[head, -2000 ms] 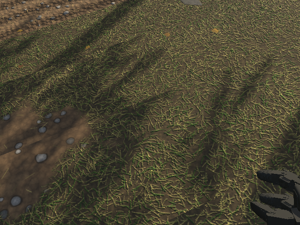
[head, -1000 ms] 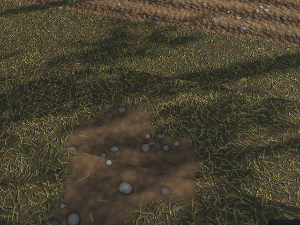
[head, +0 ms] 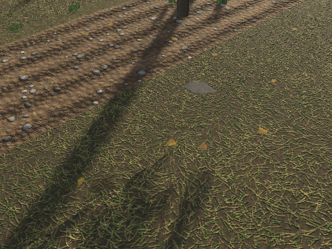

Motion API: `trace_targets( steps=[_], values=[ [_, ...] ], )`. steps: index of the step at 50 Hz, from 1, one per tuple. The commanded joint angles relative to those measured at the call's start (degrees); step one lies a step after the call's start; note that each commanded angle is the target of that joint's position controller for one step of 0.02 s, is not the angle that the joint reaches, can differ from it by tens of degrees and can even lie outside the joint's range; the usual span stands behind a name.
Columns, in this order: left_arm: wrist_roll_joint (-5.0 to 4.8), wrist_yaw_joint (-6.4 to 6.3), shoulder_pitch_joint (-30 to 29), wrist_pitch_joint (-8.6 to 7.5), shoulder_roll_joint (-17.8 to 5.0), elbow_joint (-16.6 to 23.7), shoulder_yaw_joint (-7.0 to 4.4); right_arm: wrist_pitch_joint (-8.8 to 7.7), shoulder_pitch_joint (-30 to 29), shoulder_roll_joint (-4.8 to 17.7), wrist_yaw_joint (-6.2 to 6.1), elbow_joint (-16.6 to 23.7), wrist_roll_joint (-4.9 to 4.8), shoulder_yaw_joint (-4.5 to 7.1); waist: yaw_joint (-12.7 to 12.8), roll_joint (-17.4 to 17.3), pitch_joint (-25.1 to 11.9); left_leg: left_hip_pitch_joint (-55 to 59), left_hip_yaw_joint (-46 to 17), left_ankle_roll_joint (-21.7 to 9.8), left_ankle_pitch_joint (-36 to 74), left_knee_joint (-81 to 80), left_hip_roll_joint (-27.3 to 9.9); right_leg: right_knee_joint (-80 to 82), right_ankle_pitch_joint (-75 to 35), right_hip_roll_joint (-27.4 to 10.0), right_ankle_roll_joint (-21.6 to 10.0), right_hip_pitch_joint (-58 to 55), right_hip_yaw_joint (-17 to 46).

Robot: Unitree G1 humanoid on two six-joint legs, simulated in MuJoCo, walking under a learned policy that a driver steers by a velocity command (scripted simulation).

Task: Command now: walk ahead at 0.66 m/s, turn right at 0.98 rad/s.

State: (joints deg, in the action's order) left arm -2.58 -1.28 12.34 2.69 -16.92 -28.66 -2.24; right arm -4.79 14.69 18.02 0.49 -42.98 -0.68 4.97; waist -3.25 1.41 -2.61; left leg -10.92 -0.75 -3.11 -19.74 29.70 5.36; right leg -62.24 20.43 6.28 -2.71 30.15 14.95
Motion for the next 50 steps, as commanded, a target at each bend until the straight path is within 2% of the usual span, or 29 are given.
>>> trace_targets(
  steps=[1,4,7,13,16,18,20,22,23,24,26,27,28,29,30,31,32,34,35,37,39,41,43,45,46,47,48,49,50],
  values=[
    [0.16,0.40,-2.2,-1.21,-8.3,4.1,-2.87,-1.78,-2.6,6.4,-1.40,3.7,-0.33,0.72,0.3,-5.2,10.2,7.0,-20.1,0.4,-4.9,-19.3,-17.9,-7.1,-11.1,-9.3,0.3,21.7,0.2],
    [0.03,0.66,-1.4,-2.70,-4.3,2.6,-1.45,-2.77,4.7,4.9,-0.20,-0.4,0.53,-0.37,-1.2,-4.7,8.5,8.7,-12.3,-0.2,5.6,-19.2,-15.2,-7.9,-17.5,-10.7,-0.7,21.9,-2.7],
    [-0.55,1.13,-3.9,-3.65,-4.1,2.1,-1.18,-2.75,9.0,4.6,0.50,-3.2,0.72,-1.19,-2.2,-4.9,9.7,12.0,-8.7,-1.3,12.6,-19.5,-14.9,-3.7,-20.4,-10.4,-0.4,25.8,-2.5],
    [0.73,3.33,-14.7,-6.47,-0.3,5.7,0.57,-1.02,19.9,4.2,0.20,-9.4,-0.34,-3.34,-3.6,-4.2,10.8,21.0,-7.4,-5.0,25.2,-19.2,-18.0,7.7,-21.0,-10.6,1.2,30.1,-11.0],
    [1.41,4.86,-17.8,-8.19,0.3,6.6,0.93,-0.55,23.3,3.4,0.18,-10.9,0.07,-3.96,-3.3,-3.9,12.3,26.0,-8.7,-8.3,31.3,-16.1,-20.7,6.3,-21.5,-12.7,0.7,34.5,-13.1],
    [1.33,5.86,-20.9,-9.88,-0.6,7.4,0.50,0.01,27.3,2.5,-1.10,-12.9,-0.11,-4.16,-3.4,-5.8,12.8,32.8,-10.0,-7.1,32.3,-11.8,-21.9,9.6,-24.6,-13.2,0.0,38.9,-11.0],
    [1.37,7.04,-28.0,-11.89,-1.6,8.9,0.30,0.47,29.0,2.1,-2.06,-13.6,-1.33,-3.91,-5.2,-4.5,16.3,30.2,-8.8,-5.3,30.4,-12.8,-19.3,20.3,-30.6,-12.1,-0.4,35.3,-12.9],
    [1.14,8.27,-30.9,-12.93,1.4,8.8,1.10,1.42,27.3,2.1,-2.34,-13.8,-1.14,-3.40,-5.7,-5.0,16.3,16.4,-5.8,-4.4,28.3,-17.1,-16.4,31.7,-38.9,-7.9,1.0,10.7,-15.2],
    [0.73,8.25,-27.2,-12.56,1.7,7.4,0.79,1.74,25.8,3.5,-2.24,-13.7,-0.82,-2.76,-3.9,-8.1,13.9,14.0,-5.8,-4.3,31.9,-15.7,-16.0,33.2,-39.2,-6.4,2.0,-0.7,-14.2],
    [0.29,7.74,-20.7,-11.77,-0.6,5.2,-0.30,2.13,24.5,5.5,-2.21,-13.4,-0.68,-1.91,-0.3,-10.8,10.1,15.6,-6.9,-4.2,37.7,-10.4,-16.4,32.2,-37.2,-6.3,2.3,-8.7,-11.8],
    [-0.76,5.12,-4.1,-9.74,-7.8,-0.6,-3.57,3.11,19.4,9.1,-1.50,-12.0,0.76,-0.22,8.9,-13.3,3.6,19.6,-9.5,-3.0,45.9,9.9,-16.4,34.3,-34.5,-10.5,1.3,-18.8,-8.6],
    [-1.15,3.55,8.7,-8.76,-9.9,-5.8,-4.94,3.31,14.9,8.1,-1.49,-11.0,1.61,0.20,15.6,-10.5,-1.0,10.7,-8.1,-0.1,40.4,28.2,-12.7,38.8,-39.8,-13.4,3.2,-33.8,-9.1],
    [0.98,3.12,17.2,-8.27,-8.6,-10.3,-3.91,2.35,14.9,0.8,-1.62,-10.3,2.13,-0.83,15.5,1.4,-6.4,-11.1,-11.0,1.8,-5.7,51.4,-6.0,31.4,-39.1,-19.3,3.7,-56.1,-3.2],
    [4.00,2.86,17.9,-8.30,-11.4,-11.1,-2.52,0.04,21.8,-5.3,-0.59,-8.3,3.75,-2.61,9.0,23.9,-12.6,-28.7,-15.7,-0.4,-25.7,66.1,-6.9,6.4,-75.6,-21.4,8.4,-68.2,-9.2],
    [5.77,3.07,18.3,-7.02,-11.2,-9.3,-2.90,-2.24,27.2,-3.2,-0.60,-7.7,-0.71,-2.29,7.3,30.3,-21.9,-29.7,-18.8,0.3,-20.4,65.7,-6.1,11.7,-80.4,-23.8,2.9,-69.6,-3.5],
    [6.78,3.87,19.4,-7.15,-13.8,-12.6,-5.09,-2.98,22.5,-3.9,-1.69,-3.5,-4.74,-2.85,8.2,25.2,-26.6,-31.4,-12.6,3.0,-12.5,66.8,-5.9,32.2,-41.0,-30.4,-6.1,-64.8,15.3],
    [6.09,4.57,13.2,-8.71,-8.3,-13.0,-4.49,-1.52,16.8,-1.3,-3.09,-3.6,-5.08,-1.90,6.7,8.2,-18.9,-30.8,-9.6,2.7,-4.7,62.6,-9.2,40.1,-20.8,-30.6,-8.8,-53.0,17.9],
    [3.90,4.75,3.0,-10.81,-3.6,-14.7,-3.00,1.86,14.0,-4.1,-3.40,-3.3,-2.92,-2.00,1.7,-1.8,-3.3,-28.3,-8.7,1.9,2.9,62.6,-14.1,40.4,-29.2,-30.9,-8.4,-30.3,10.0],
    [3.57,4.53,0.9,-10.98,-2.2,-16.7,-2.70,2.88,13.1,-4.6,-2.54,-2.2,-2.32,-1.71,-0.4,0.9,-0.4,-26.9,-8.9,2.1,4.7,58.0,-16.1,39.7,-30.7,-29.2,-7.2,-24.0,4.1],
    [2.63,3.36,-2.5,-10.98,1.4,-18.1,-1.27,4.29,7.5,-3.5,-1.54,0.9,-2.88,-1.17,-1.3,6.5,6.5,-26.2,-9.0,1.5,5.1,47.8,-19.0,44.5,-28.1,-26.5,-3.8,-15.9,-6.5],
    [2.41,1.82,-3.2,-11.01,0.1,-18.8,-1.14,4.43,0.2,-3.9,-0.85,5.1,-1.51,-1.93,0.0,7.3,10.8,-29.9,-7.2,1.3,8.1,40.9,-18.2,47.1,-35.1,-25.6,-2.9,-15.9,-12.7],
    [2.79,0.47,-3.3,-10.27,-3.1,-19.0,-1.71,4.18,-3.5,-3.1,0.57,7.9,-0.91,-2.15,-0.3,4.1,12.7,-30.7,-3.3,-0.1,11.5,33.5,-16.2,48.2,-36.9,-23.1,-2.0,-18.0,-19.9],
    [2.60,-0.69,-0.8,-9.28,-7.4,-19.3,-2.64,3.90,-6.2,-1.6,2.30,9.1,-0.96,-1.94,0.1,-0.4,11.6,-26.6,3.8,-2.9,16.1,26.5,-11.9,46.7,-46.5,-20.4,-0.4,-21.8,-26.1],
    [2.27,-2.02,2.2,-8.75,-11.0,-18.9,-3.28,3.39,-6.1,2.9,3.74,10.0,-1.39,-0.13,-2.0,0.1,9.0,-14.7,9.9,-4.8,17.5,21.4,-5.3,40.6,-67.3,-19.8,1.5,-21.6,-28.6],
    [2.32,-2.45,1.5,-8.28,-13.5,-18.0,-3.90,3.49,-0.5,5.5,4.11,8.7,-1.34,1.18,-5.5,2.4,5.5,-5.9,11.6,-5.2,16.0,20.6,-2.2,32.2,-77.6,-19.8,1.8,-21.6,-28.2],
    [2.03,-2.49,-1.6,-7.98,-15.7,-16.3,-4.56,4.09,12.2,9.7,4.03,5.5,-0.99,3.33,-12.1,3.2,-0.4,10.6,11.6,-6.3,15.6,20.9,0.4,16.0,-84.3,-19.3,1.9,-16.0,-26.7],
    [1.52,-1.75,-4.2,-8.43,-13.9,-15.9,-4.20,4.62,24.0,11.9,3.08,1.7,-1.34,4.63,-16.6,-3.6,-3.3,29.6,3.6,-9.3,24.6,16.9,-2.6,-7.7,-50.7,-14.7,3.9,-3.0,-25.1],
    [2.89,-0.40,-4.9,-9.93,-5.1,-13.6,-1.71,4.86,18.8,13.1,1.90,2.9,-1.00,3.86,-11.2,-22.2,0.9,24.9,-11.3,-12.5,43.5,6.0,-6.9,-33.0,11.1,-0.5,5.1,4.3,-23.9],
    [1.90,0.92,7.9,-11.63,-4.3,-10.7,-0.99,3.25,10.3,14.7,1.90,9.1,2.39,2.24,1.1,-27.5,-14.3,32.2,-41.9,-24.6,41.2,-0.7,-20.2,-38.2,18.0,-0.2,4.5,12.4,-7.9]
  ],
)
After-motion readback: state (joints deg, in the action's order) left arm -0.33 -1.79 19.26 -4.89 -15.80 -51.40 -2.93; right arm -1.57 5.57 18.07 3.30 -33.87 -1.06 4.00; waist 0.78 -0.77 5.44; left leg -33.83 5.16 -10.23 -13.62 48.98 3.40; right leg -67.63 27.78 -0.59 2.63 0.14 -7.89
